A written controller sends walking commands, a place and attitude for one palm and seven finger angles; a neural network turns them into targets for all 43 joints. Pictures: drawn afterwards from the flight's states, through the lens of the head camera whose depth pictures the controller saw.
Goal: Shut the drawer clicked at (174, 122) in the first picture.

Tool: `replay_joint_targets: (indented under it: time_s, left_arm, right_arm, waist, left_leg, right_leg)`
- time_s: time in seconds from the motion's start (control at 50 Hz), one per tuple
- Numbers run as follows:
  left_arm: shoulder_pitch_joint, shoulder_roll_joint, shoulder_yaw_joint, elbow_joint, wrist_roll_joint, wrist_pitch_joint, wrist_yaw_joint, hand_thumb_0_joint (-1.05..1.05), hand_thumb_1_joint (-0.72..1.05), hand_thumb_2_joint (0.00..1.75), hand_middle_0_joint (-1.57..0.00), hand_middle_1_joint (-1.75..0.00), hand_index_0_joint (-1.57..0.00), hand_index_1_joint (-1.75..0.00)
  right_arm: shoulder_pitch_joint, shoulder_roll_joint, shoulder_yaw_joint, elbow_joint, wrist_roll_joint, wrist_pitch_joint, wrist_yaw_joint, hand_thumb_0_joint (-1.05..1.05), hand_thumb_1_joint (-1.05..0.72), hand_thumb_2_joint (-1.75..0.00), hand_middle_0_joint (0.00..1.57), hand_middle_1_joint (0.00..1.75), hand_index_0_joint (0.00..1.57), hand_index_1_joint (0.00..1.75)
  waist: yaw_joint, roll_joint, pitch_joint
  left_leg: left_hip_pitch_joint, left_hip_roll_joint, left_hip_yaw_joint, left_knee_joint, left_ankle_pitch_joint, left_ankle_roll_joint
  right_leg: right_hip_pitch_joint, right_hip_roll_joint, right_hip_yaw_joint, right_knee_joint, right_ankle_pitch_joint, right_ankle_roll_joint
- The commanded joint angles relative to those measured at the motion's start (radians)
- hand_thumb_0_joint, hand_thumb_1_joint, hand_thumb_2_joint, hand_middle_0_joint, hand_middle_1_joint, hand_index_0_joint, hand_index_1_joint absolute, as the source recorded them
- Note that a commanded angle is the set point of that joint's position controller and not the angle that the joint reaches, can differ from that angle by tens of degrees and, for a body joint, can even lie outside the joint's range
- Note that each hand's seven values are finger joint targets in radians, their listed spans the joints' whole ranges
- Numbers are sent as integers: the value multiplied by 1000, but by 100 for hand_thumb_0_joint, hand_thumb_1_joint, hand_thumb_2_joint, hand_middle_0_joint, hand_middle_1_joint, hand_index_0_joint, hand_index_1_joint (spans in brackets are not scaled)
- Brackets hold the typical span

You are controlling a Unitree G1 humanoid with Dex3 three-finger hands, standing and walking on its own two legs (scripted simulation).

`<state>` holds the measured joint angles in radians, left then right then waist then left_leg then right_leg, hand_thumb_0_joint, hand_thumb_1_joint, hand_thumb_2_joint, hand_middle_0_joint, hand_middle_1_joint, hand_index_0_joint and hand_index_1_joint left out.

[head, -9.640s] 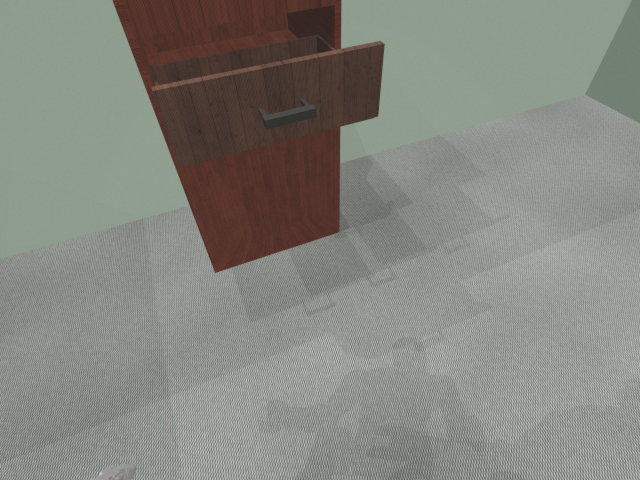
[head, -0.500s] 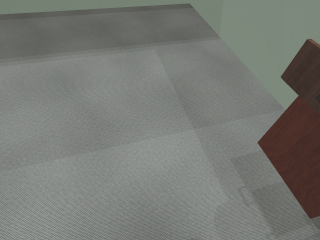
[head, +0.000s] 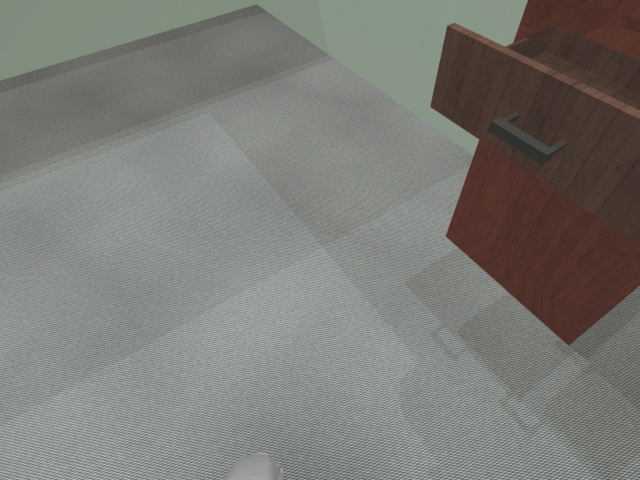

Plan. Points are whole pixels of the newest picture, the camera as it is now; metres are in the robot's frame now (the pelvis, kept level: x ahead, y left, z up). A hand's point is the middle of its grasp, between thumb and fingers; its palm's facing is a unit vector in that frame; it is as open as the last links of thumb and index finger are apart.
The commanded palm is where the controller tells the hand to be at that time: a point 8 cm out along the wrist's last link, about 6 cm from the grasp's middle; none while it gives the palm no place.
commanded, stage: turn to face it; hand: left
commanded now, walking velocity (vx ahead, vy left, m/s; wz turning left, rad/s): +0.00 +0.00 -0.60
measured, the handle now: (527, 135) +0.66 -0.32 +0.03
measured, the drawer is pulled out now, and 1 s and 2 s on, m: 0.29 0.29 0.29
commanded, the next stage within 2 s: take the last steps up to it in 1.40 s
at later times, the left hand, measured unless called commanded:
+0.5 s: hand out of the picture +0.10 +0.25 -0.17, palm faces -0.24 -0.94 -0.23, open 7.4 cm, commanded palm none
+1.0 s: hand (265, 469) +0.16 +0.10 -0.15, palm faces -0.56 -0.78 -0.28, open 7.4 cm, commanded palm none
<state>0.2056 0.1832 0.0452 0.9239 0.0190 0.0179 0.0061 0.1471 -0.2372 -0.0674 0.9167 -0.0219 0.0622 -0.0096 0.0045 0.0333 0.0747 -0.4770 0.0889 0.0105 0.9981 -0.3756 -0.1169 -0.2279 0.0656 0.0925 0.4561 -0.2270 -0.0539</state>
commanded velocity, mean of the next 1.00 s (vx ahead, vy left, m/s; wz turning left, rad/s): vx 0.00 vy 0.00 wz -0.59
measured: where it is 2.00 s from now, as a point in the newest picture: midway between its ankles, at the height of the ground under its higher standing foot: outside the picture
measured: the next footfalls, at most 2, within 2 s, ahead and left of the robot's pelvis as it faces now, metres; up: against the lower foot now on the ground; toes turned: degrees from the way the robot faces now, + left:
left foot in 0.18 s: +0.05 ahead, +0.14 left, +0.00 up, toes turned -5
right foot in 0.70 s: -0.05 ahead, -0.09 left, +0.00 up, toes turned -32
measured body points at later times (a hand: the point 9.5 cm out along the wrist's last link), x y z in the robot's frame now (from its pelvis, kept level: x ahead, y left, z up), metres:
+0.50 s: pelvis -0.01 +0.06 +0.00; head +0.03 +0.07 +0.45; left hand +0.12 +0.30 -0.15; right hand -0.02 -0.19 -0.13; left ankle +0.01 +0.14 -0.74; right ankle -0.10 -0.09 -0.66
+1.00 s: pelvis -0.03 -0.01 +0.00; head -0.02 -0.06 +0.45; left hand +0.18 +0.14 -0.12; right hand -0.13 -0.26 -0.16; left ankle +0.07 +0.14 -0.66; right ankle -0.09 -0.07 -0.74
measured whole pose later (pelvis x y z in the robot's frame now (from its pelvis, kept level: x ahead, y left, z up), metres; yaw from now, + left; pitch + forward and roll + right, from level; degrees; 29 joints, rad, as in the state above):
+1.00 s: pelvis -0.03 -0.01 +0.00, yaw -36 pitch +1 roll +2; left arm 0.19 0.19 0.04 0.92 0.02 0.01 0.00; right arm 0.19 -0.25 -0.07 0.93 -0.02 0.06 -0.01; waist -0.02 0.04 0.06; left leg -0.50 0.11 0.01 1.05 -0.35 -0.12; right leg -0.21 0.05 0.06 0.45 -0.24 -0.07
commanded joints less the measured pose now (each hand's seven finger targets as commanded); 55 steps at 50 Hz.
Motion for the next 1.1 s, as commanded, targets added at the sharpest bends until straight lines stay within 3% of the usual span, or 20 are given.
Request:
replay_joint_targets:
  time_s: [0.0,0.06,0.12,0.14,0.16,0.18,0.2,0.22,0.28,0.54,0.6,0.64,0.66,0.68,0.7,0.72,0.74,0.84,0.92,1.08]
  left_arm:
    - [40,235,70,-63,1,-9,14,0,90,90,-20,-30,-20,-30]
    - [19,241,75,-72,4,-2,17,0,90,90,-20,-30,-20,-30]
    - [-39,227,73,-82,-7,7,15,0,90,90,-20,-30,-20,-30]
    - [-21,174,63,-93,-14,12,12,0,90,90,-20,-30,-20,-30]
    - [15,125,56,-105,-19,16,1,0,90,90,-20,-30,-20,-30]
    - [20,158,66,-98,-2,20,1,0,90,90,-20,-30,-20,-30]
    - [49,181,77,-79,7,25,-6,0,90,90,-20,-30,-20,-30]
    - [57,181,86,-54,14,31,-13,0,90,90,-20,-30,-20,-30]
    - [67,159,79,-43,9,37,-28,0,90,90,-20,-30,-20,-30]
    - [-84,97,45,-87,-1,36,-33,0,90,90,-20,-30,-20,-30]
    - [-75,95,42,-87,-4,23,-29,0,90,90,-20,-30,-20,-30]
    - [-2,122,47,-66,-2,10,-23,0,90,90,-20,-30,-20,-30]
    - [68,189,57,-48,2,-5,-16,0,90,90,-20,-30,-20,-30]
    - [126,313,81,-29,10,-18,1,0,90,90,-20,-30,-20,-30]
    - [155,340,87,-22,-9,-9,14,0,90,90,-20,-30,-20,-30]
    - [125,307,81,-26,-9,-8,18,0,90,90,-20,-30,-20,-30]
    - [80,276,83,-33,-10,-11,25,0,90,90,-20,-30,-20,-30]
    - [-20,219,53,-67,-12,-23,14,0,90,90,-20,-30,-20,-30]
    - [9,224,54,-62,-9,-21,8,0,90,90,-20,-30,-20,-30]
    - [46,235,64,-55,2,-12,13,0,90,90,-20,-30,-20,-30]
  right_arm:
    - [-43,-76,-18,-100,11,-33,-13,0,-90,-90,20,30,20,30]
    - [-33,-71,-17,-113,19,-42,-18,0,-90,-90,20,30,20,30]
    - [95,-76,-19,-78,25,-54,-29,0,-90,-90,20,30,20,30]
    - [119,-126,-24,-74,21,-62,-32,0,-90,-90,20,30,20,30]
    - [118,-216,-39,-93,7,-64,-30,0,-90,-90,20,30,20,30]
    - [97,-231,-37,-109,3,-54,-28,0,-90,-90,20,30,20,30]
    - [31,-175,-22,-129,-1,-55,-26,0,-90,-90,20,30,20,30]
    - [-21,-140,-14,-136,-2,-61,-30,0,-90,-90,20,30,20,30]
    - [-5,-119,-4,-135,0,-69,-31,0,-90,-90,20,30,20,30]
    - [173,-157,-39,-37,-4,-66,-16,0,-90,-90,20,30,20,30]
    - [176,-172,-47,-23,-6,-63,-9,0,-90,-90,20,30,20,30]
    - [159,-170,-48,-24,1,-61,-4,0,-90,-90,20,30,20,30]
    - [170,-138,-40,-31,9,-58,1,0,-90,-90,20,30,20,30]
    - [128,-49,-13,-81,10,-52,6,0,-90,-90,20,30,20,30]
    - [70,-76,-13,-105,9,-37,-5,0,-90,-90,20,30,20,30]
    - [59,-70,-14,-103,11,-32,-7,0,-90,-90,20,30,20,30]
    - [52,-74,-13,-92,9,-31,-8,0,-90,-90,20,30,20,30]
    - [117,-91,-24,-31,4,-21,-3,0,-90,-90,20,30,20,30]
    - [63,-91,-24,-49,1,-19,-6,0,-90,-90,20,30,20,30]
    - [-29,-82,-15,-91,12,-35,-12,0,-90,-90,20,30,20,30]
  waist:
    - [29,-183,-102]
    - [19,-195,-107]
    - [-45,-170,-148]
    - [-46,-14,-171]
    - [-37,271,-165]
    - [-32,229,-119]
    - [2,144,-83]
    - [25,153,-50]
    - [24,122,-50]
    - [-52,167,-73]
    - [-47,179,-105]
    - [-2,138,-139]
    - [35,-14,-169]
    - [68,-365,-147]
    - [84,-306,-155]
    - [61,-214,-117]
    - [46,-267,-123]
    - [-18,-156,-112]
    - [-1,-158,-82]
    - [23,-178,-90]
  left_leg:
    - [-18,-26,-6,-107,-41,14]
    - [86,-53,-14,-249,-61,35]
    - [327,-64,1,-556,141,52]
    - [456,63,-109,-663,175,82]
    - [514,321,-359,-740,257,159]
    - [385,407,-377,-742,236,227]
    - [290,355,-301,-758,192,239]
    - [251,284,-217,-762,198,205]
    - [280,204,-58,-728,323,183]
    - [411,295,73,-647,493,248]
    - [403,308,112,-582,552,226]
    - [340,283,179,-462,503,157]
    - [212,240,223,-306,352,90]
    - [-87,87,242,-75,-211,31]
    - [-129,54,93,72,-289,29]
    - [-157,71,35,132,-222,37]
    - [-171,75,23,146,-170,33]
    - [-86,46,11,125,37,-1]
    - [-97,24,-2,81,41,-5]
    - [-20,-29,-12,-120,-37,21]
  right_leg:
    - [114,-258,310,-91,412,-146]
    - [63,-254,364,-64,446,-140]
    - [-46,-173,340,31,351,-55]
    - [-169,-72,264,134,141,-3]
    - [-344,48,101,358,-306,64]
    - [-331,-5,25,562,-369,87]
    - [-312,-34,24,664,-297,100]
    - [-312,-39,17,723,-233,109]
    - [-322,-58,-28,799,-145,125]
    - [-221,-115,-168,391,-238,123]
    - [-138,-96,-185,260,-213,95]
    - [24,-91,-195,34,-18,72]
    - [198,-174,-92,-95,134,46]
    - [306,-431,272,-146,491,-50]
    - [242,-497,303,-103,693,-138]
    - [225,-448,208,-84,665,-150]
    - [224,-395,206,-80,645,-130]
    - [146,-266,91,-95,547,-85]
    - [116,-261,169,-124,407,-106]
    - [116,-260,306,-102,402,-154]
